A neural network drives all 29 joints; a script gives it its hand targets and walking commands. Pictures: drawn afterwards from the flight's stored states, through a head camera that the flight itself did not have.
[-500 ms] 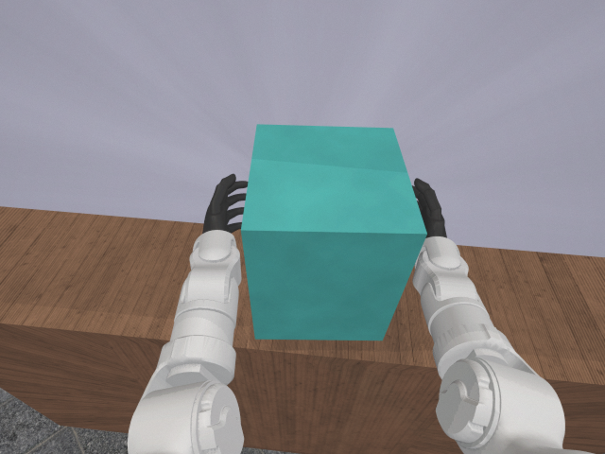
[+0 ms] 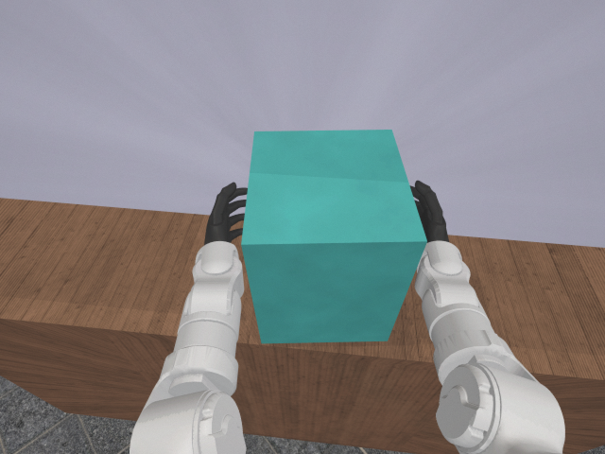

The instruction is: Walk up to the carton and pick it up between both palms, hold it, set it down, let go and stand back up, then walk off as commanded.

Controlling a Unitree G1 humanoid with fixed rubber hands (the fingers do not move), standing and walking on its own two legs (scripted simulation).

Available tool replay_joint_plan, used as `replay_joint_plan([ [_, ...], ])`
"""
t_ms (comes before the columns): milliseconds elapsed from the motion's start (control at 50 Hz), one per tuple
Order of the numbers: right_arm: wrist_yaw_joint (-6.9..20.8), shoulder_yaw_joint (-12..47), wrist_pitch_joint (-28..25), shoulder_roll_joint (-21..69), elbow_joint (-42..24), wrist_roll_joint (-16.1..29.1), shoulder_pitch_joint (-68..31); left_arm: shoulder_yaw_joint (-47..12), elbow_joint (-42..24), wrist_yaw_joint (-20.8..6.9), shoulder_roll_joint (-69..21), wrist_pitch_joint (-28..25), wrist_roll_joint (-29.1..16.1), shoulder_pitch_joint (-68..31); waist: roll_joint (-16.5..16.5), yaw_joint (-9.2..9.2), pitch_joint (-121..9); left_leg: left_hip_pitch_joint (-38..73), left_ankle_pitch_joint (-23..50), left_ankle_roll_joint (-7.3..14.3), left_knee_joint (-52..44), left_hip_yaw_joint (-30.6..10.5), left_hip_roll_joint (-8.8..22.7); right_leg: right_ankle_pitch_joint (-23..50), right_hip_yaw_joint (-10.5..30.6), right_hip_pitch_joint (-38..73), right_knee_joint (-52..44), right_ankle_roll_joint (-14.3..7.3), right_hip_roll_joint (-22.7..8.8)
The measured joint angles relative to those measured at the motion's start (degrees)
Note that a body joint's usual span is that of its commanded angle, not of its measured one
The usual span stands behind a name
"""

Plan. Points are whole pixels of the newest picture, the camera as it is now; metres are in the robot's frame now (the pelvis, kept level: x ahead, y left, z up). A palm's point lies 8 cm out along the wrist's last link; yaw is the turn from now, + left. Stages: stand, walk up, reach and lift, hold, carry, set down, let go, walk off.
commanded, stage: set down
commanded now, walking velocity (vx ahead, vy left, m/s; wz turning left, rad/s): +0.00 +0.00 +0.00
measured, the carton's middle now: (323, 241) +0.43 +0.01 +0.04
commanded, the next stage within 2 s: none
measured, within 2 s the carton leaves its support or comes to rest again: rests again in 0.44 s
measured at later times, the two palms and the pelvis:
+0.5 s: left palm (226, 250) +0.38 +0.15 +0.07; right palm (435, 249) +0.40 -0.14 +0.07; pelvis -0.01 +0.00 +0.00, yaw +0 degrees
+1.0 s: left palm (227, 251) +0.39 +0.15 +0.06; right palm (433, 253) +0.40 -0.14 +0.06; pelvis +0.00 +0.00 +0.00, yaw +0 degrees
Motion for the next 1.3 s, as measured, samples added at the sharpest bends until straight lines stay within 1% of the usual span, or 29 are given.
replay_joint_plan([
  [100,0.2,-0.7,-0.4,0.0,-0.2,-0.7,0.3,0.1,0.6,0.1,-0.2,-0.4,0.5,-0.3,0.1,-0.31,0.1,0.0,0.1,0.1,0.1,0.0,-0.1,0.2,-0.1,0.1,0.0,0.1,-0.1],
  [240,1.1,-2.7,0.3,0.2,-0.9,-2.2,0.5,1.7,1.1,-0.1,-1.1,-0.1,1.9,-1.1,-0.1,-0.07,0.8,0.3,0.7,0.2,-0.3,0.4,-0.1,0.5,0.3,-0.2,0.3,0.1,-0.1],
  [380,2.0,-5.0,0.5,1.1,-2.6,-4.8,0.7,3.2,1.6,-0.4,-1.7,-1.1,2.8,-1.3,0.0,0.41,0.9,-0.6,1.2,0.3,-0.7,0.7,-0.1,0.7,0.5,-1.5,0.8,0.1,-0.1],
  [540,2.5,-6.6,0.2,2.4,-4.1,-7.3,0.9,3.8,2.1,-0.8,-1.5,-2.8,3.0,-0.7,0.1,0.15,0.6,-1.3,1.2,0.2,-0.7,0.3,-0.2,0.3,0.2,-2.3,1.1,0.0,-0.2],
  [720,2.5,-6.1,-1.6,2.9,-4.9,-6.9,2.4,3.5,0.9,-1.2,-1.9,-4.2,3.3,0.7,0.4,-0.26,0.7,-1.1,0.3,0.2,0.0,0.3,-0.3,-0.3,0.0,-1.7,1.2,0.2,-0.3],
  [860,2.4,-5.1,-2.9,2.8,-5.4,-6.1,3.5,3.5,-0.1,-1.4,-2.6,-5.1,3.7,1.5,0.6,-0.16,1.5,-0.7,0.0,0.4,0.3,0.6,-0.3,-0.4,0.4,-1.3,1.3,0.3,-0.4],
  [1100,3.0,-6.2,-2.9,3.4,-6.2,-6.8,3.5,3.9,-1.1,-1.6,-3.0,-4.8,4.3,1.5,0.3,-0.25,1.6,-1.0,0.1,0.4,0.2,0.6,-0.3,-0.2,0.3,-1.5,1.0,0.3,-0.3],
  [1300,3.2,-6.2,-2.5,4.2,-7.9,-7.6,4.4,4.9,-2.1,-2.4,-3.7,-4.9,4.9,2.2,0.4,-0.41,1.9,-0.1,-0.2,0.5,0.2,0.5,-0.3,-0.6,0.2,-0.7,1.2,0.3,-0.4],
])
